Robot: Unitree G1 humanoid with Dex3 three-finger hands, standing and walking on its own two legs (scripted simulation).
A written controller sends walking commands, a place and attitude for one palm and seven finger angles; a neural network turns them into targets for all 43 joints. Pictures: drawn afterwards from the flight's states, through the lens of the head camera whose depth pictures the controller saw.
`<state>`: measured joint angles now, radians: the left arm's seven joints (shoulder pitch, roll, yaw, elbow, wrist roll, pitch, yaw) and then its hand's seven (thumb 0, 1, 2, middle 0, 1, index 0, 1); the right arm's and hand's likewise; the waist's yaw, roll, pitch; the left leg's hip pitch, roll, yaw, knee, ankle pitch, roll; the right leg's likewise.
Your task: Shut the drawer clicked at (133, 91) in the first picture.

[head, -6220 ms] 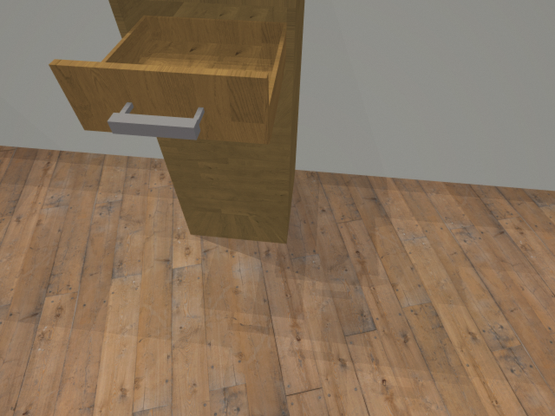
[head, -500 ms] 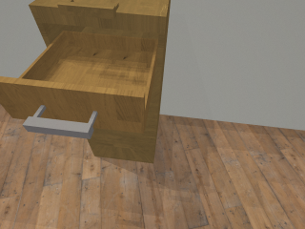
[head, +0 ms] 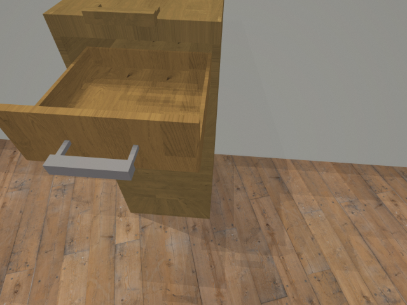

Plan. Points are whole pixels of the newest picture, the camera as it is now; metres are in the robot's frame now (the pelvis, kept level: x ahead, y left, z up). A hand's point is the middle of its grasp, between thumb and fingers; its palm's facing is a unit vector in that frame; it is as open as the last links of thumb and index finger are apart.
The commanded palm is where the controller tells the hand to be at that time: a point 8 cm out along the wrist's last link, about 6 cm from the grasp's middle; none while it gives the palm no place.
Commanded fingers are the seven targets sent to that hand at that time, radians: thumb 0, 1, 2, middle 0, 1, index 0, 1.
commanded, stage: look again from close up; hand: left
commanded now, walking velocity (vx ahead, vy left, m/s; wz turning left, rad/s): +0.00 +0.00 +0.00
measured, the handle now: (95, 157) +0.35 +0.23 +0.12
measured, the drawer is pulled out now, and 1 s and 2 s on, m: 0.30 0.30 0.30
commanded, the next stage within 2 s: shuffle to correct the standing spot in 0.02 s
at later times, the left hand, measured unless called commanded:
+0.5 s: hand out of the picture +0.02 +0.18 -0.19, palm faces +0.03 -0.98 -0.19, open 7.4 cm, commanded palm none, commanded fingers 0.00 0.90 0.90 -0.20 -0.30 -0.20 -0.30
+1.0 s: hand out of the picture +0.05 +0.15 -0.17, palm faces -0.01 -0.98 -0.22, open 7.3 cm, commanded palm none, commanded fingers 0.00 0.90 0.90 -0.20 -0.30 -0.20 -0.30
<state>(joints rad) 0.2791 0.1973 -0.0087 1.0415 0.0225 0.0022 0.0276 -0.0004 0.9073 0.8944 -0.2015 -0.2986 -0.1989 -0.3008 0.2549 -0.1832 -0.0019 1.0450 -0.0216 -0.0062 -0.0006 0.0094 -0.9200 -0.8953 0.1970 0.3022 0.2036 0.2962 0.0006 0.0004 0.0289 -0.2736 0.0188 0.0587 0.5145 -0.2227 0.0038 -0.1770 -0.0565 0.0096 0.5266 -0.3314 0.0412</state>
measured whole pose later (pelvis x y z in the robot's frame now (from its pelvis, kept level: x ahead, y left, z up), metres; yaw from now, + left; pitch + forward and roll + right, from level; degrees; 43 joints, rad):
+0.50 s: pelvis +0.04 +0.00 -0.01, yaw +0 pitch +0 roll +1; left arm 0.33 0.18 0.01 1.09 0.02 0.01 0.03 0.00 0.91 0.89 -0.20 -0.30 -0.20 -0.30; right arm 0.28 -0.17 0.00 1.09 -0.02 -0.02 -0.02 0.01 -0.91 -0.90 0.20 0.30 0.20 0.30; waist 0.02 -0.05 0.04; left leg -0.25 0.01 0.07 0.58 -0.32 0.01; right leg -0.15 -0.07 0.02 0.57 -0.42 0.05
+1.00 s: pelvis +0.00 -0.03 +0.00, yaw -1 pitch -1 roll +1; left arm 0.23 0.19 0.01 1.01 0.02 0.01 0.02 0.00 0.92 0.89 -0.20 -0.30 -0.20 -0.30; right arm 0.21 -0.18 -0.02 1.06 -0.02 0.02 0.00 0.01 -0.91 -0.90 0.20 0.30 0.20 0.30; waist 0.00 -0.02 0.03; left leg -0.26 0.06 0.06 0.49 -0.20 -0.04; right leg -0.19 -0.02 -0.03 0.55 -0.34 -0.01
